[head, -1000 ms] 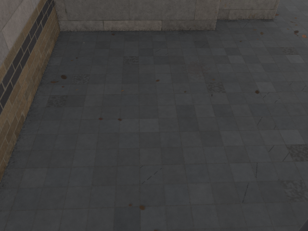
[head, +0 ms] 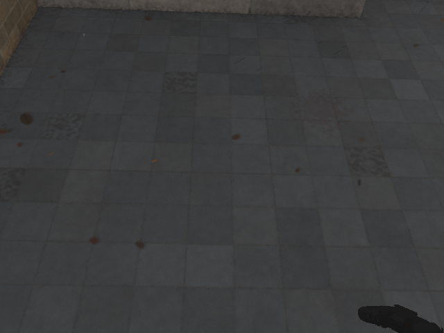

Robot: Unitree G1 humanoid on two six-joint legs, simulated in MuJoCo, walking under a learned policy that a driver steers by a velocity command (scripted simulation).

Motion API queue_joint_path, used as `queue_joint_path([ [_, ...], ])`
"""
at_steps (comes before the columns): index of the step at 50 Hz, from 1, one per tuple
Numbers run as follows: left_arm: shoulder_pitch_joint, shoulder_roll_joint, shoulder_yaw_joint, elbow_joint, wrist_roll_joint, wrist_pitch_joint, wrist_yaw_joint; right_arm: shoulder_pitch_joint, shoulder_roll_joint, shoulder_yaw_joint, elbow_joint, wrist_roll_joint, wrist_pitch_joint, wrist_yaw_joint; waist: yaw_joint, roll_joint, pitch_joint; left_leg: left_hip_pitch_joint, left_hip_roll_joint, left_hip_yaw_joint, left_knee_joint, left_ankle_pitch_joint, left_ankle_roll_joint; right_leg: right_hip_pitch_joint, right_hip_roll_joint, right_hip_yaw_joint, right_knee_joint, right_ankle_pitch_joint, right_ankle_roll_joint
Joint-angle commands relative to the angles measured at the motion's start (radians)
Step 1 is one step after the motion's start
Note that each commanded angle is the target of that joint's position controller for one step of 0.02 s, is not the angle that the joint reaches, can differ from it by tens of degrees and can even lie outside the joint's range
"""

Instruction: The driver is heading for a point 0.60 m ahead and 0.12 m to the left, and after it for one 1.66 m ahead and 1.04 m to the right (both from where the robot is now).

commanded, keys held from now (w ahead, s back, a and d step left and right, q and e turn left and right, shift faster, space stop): w+shift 0.30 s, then w+q+shift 0.10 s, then w+e+shift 0.56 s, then e+shift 0.04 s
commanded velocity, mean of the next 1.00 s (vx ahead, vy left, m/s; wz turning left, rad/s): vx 1.00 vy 0.00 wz -0.29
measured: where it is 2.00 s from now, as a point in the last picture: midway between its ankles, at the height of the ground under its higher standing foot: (270, 125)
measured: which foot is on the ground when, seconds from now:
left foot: up 0.00-0.02, down 0.04-0.46, up 0.48-0.88, down 0.90-1.00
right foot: down 0.00-0.04, up 0.06-0.46, down 0.48-0.92, up 0.94-1.00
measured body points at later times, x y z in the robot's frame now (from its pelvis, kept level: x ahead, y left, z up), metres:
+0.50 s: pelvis +0.50 +0.00 -0.01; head +0.54 -0.01 +0.44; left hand +0.73 +0.23 -0.09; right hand +0.42 -0.27 -0.14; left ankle +0.22 +0.09 -0.67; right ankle +0.66 -0.08 -0.71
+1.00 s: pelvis +0.97 +0.00 +0.01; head +1.00 +0.00 +0.46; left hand +1.07 +0.28 -0.11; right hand +1.11 -0.29 -0.06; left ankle +1.07 +0.11 -0.71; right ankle +0.77 -0.06 -0.60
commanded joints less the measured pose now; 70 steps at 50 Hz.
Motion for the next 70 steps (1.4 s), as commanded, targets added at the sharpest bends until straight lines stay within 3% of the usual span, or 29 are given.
queue_joint_path([
  [1,-0.094,0.231,0.038,-0.078,0.003,-0.008,0.001,0.454,-0.119,-0.052,0.103,-0.012,-0.005,-0.014,-0.278,-0.032,-0.131,0.652,-0.126,0.080,-0.095,-0.018,0.053,-0.262,-0.209,0.053,0.352,1.281,-0.090],
  [2,-0.112,0.173,0.029,-0.099,0.005,0.000,0.001,0.600,-0.223,-0.085,0.134,-0.030,-0.001,-0.028,-0.329,0.011,-0.201,0.842,0.045,-0.143,-0.130,-0.233,0.091,-0.437,-0.146,0.030,0.713,0.910,-0.065],
  [3,0.010,0.006,0.001,-0.131,-0.029,0.000,-0.016,0.602,-0.282,-0.103,0.139,-0.057,-0.001,-0.021,-0.201,0.265,-0.319,1.027,0.310,-0.707,-0.290,-0.435,0.181,-0.721,0.018,0.112,1.098,-0.044,-0.036],
  [4,-0.084,0.109,0.020,-0.186,-0.020,-0.007,-0.006,0.530,-0.225,-0.096,0.142,-0.022,0.000,-0.012,-0.195,0.191,-0.262,1.012,0.282,-0.840,-0.412,-0.532,0.165,-0.880,-0.016,0.197,1.094,0.004,-0.070],
  [6,-0.220,0.104,0.016,-0.226,0.004,-0.004,-0.004,0.396,-0.130,-0.077,0.132,-0.022,-0.019,-0.018,-0.140,0.050,-0.021,0.757,0.223,-0.542,-0.426,-0.297,0.142,-0.927,-0.100,0.174,1.017,0.118,-0.079],
  [9,-0.204,0.046,0.003,-0.242,0.038,0.035,-0.026,0.414,-0.045,-0.046,0.160,-0.012,-0.044,-0.029,-0.045,0.043,0.010,0.575,0.145,-0.346,-0.484,-0.069,0.098,-0.821,-0.160,0.172,0.903,0.129,-0.051],
  [17,-0.611,0.042,-0.026,-0.414,0.034,0.044,-0.070,0.513,-0.120,-0.056,0.167,0.041,-0.075,-0.026,-0.088,0.030,0.150,0.428,0.063,-0.119,-0.729,0.315,0.100,-0.627,-0.134,-0.009,0.269,0.529,0.002],
  [21,-0.481,0.154,0.008,-0.403,0.025,0.046,-0.024,0.506,-0.235,-0.074,0.160,0.021,-0.065,-0.037,0.000,0.089,-0.008,0.750,0.121,-0.103,-0.495,0.877,0.066,-0.489,-0.037,-0.007,0.164,0.413,-0.027],
  [24,0.046,0.275,0.062,-0.250,0.047,0.056,0.023,0.488,-0.201,-0.074,0.149,-0.022,-0.027,-0.057,0.214,0.074,-0.281,0.528,0.055,-0.027,0.329,0.682,0.029,0.054,-0.133,0.101,0.239,0.074,-0.095],
  [25,0.033,0.372,0.086,-0.243,0.075,0.051,0.015,0.637,-0.009,-0.034,0.103,0.030,-0.037,-0.021,0.056,-0.301,-0.400,0.123,-0.137,-0.073,0.762,-0.229,-0.023,0.315,-0.409,0.705,0.091,-0.189,-0.266],
  [26,-0.034,0.306,0.083,-0.248,0.039,0.061,-0.006,0.572,-0.111,-0.048,0.085,0.029,-0.058,-0.022,0.063,-0.266,-0.393,-0.038,-0.130,-0.128,0.833,-0.327,0.000,0.313,-0.399,1.002,-0.111,-0.213,-0.285],
  [29,-0.152,0.164,0.054,-0.229,0.034,0.043,-0.011,0.301,-0.104,-0.033,-0.013,-0.013,-0.064,-0.025,-0.004,0.028,-0.082,-0.053,0.008,-0.134,0.665,-0.183,-0.005,-0.078,-0.269,0.610,-0.109,0.140,-0.224],
  [32,-0.119,0.145,0.042,-0.192,0.016,0.031,0.006,0.252,-0.070,-0.017,-0.082,-0.046,-0.025,-0.007,-0.086,-0.007,-0.001,-0.017,0.040,-0.124,0.509,-0.273,-0.068,-0.278,-0.203,0.530,-0.168,0.189,-0.237],
  [36,-0.140,0.188,0.056,-0.234,0.011,0.014,0.002,0.013,-0.085,0.008,-0.199,-0.024,-0.014,0.012,-0.071,-0.016,0.107,0.115,0.048,-0.063,0.098,-0.019,-0.136,-0.535,-0.134,0.428,-0.295,0.242,-0.214],
  [41,-0.066,0.245,0.083,-0.250,-0.009,0.016,-0.014,-0.049,-0.133,0.001,-0.227,0.001,-0.013,-0.002,-0.014,-0.033,0.053,0.318,-0.015,-0.055,-0.150,0.189,-0.127,-0.379,-0.145,0.432,-0.225,0.512,-0.130],
  [44,-0.065,0.303,0.096,-0.259,0.003,0.031,-0.008,0.188,-0.210,-0.038,-0.172,-0.007,-0.025,-0.035,-0.130,-0.005,-0.125,0.592,-0.060,-0.039,-0.200,-0.022,-0.095,-0.286,-0.103,0.398,0.199,0.813,-0.074],
  [45,-0.101,0.278,0.091,-0.279,0.004,0.027,-0.012,0.382,-0.260,-0.058,-0.141,-0.021,-0.030,-0.057,-0.226,0.003,-0.231,0.834,0.045,-0.122,-0.158,-0.143,-0.075,-0.442,-0.059,0.376,0.471,0.680,-0.056],
  [46,-0.087,0.119,0.053,-0.325,-0.008,0.020,-0.007,0.540,-0.338,-0.079,-0.125,-0.061,-0.030,-0.073,-0.237,0.205,-0.374,1.075,0.337,-0.471,-0.216,-0.497,-0.037,-0.679,0.020,0.289,0.821,0.058,-0.052],
  [47,-0.003,0.114,0.038,-0.379,-0.039,0.029,-0.002,0.466,-0.379,-0.094,-0.126,-0.055,-0.021,-0.058,-0.134,0.432,-0.452,1.089,0.473,-0.949,-0.432,-0.666,0.045,-0.861,0.025,0.215,1.017,-0.100,-0.051],
  [50,-0.216,0.166,0.048,-0.358,0.018,0.072,-0.010,0.297,-0.137,-0.044,-0.132,-0.041,-0.018,-0.046,-0.112,0.039,-0.061,0.702,0.316,-0.437,-0.414,-0.116,0.029,-0.897,-0.114,0.160,0.972,0.086,-0.022],
  [53,-0.252,0.120,0.044,-0.408,0.037,0.121,-0.023,0.360,-0.114,-0.035,-0.064,0.001,-0.043,-0.036,-0.057,0.112,-0.019,0.621,0.271,-0.155,-0.358,0.544,-0.001,-0.883,-0.137,0.130,0.890,0.014,0.011],
  [54,-0.298,0.112,0.039,-0.440,0.039,0.126,-0.029,0.357,-0.120,-0.037,-0.054,0.013,-0.047,-0.036,-0.050,0.133,-0.014,0.615,0.262,-0.100,-0.375,0.605,-0.006,-0.899,-0.133,0.113,0.847,0.049,0.014],
  [55,-0.300,0.122,0.048,-0.461,-0.078,0.116,-0.019,0.161,-0.143,-0.059,-0.109,0.051,-0.045,-0.055,-0.011,0.196,0.012,0.586,0.231,-0.045,-0.403,0.499,-0.011,-0.921,-0.172,0.147,0.762,0.095,0.033],
  [62,-0.235,0.234,0.085,-0.460,-0.020,0.111,-0.066,0.132,-0.300,-0.106,-0.130,0.081,-0.020,-0.090,0.056,0.116,-0.105,0.509,0.165,0.160,-0.187,0.762,-0.061,-0.381,-0.008,-0.036,0.288,0.439,-0.012],
  [64,-0.035,0.330,0.137,-0.420,-0.020,0.122,-0.048,0.117,-0.273,-0.101,-0.149,0.081,-0.013,-0.074,0.162,0.040,-0.172,0.383,0.131,0.142,0.212,0.526,-0.100,-0.084,0.010,0.014,0.194,0.511,-0.088],
  [65,-0.097,0.361,0.136,-0.424,-0.031,0.122,-0.024,0.197,-0.145,-0.068,-0.142,0.036,-0.011,-0.058,0.077,-0.215,-0.099,0.188,-0.011,0.135,0.538,-0.458,-0.147,-0.008,-0.075,0.167,0.149,0.822,-0.141],
  [66,-0.229,0.425,0.123,-0.525,0.029,0.104,-0.025,0.358,-0.125,-0.047,-0.171,0.010,-0.019,-0.045,-0.065,-0.335,-0.253,-0.032,-0.127,-0.023,0.870,-0.673,-0.186,0.149,-0.302,0.641,0.196,1.200,-0.361],
  [67,-0.253,0.410,0.126,-0.580,0.039,0.098,-0.040,0.349,-0.250,-0.060,-0.200,0.028,-0.031,-0.035,-0.009,-0.219,-0.478,-0.079,-0.120,-0.201,0.919,-0.561,-0.171,0.219,-0.399,0.869,0.023,0.808,-0.449],
  [70,-0.380,0.304,0.095,-0.609,-0.024,0.095,-0.031,0.186,-0.268,-0.068,-0.216,0.018,-0.008,-0.062,-0.072,0.070,-0.202,-0.051,-0.042,-0.216,0.677,-0.389,-0.159,-0.166,-0.258,0.718,-0.051,0.453,-0.292],
])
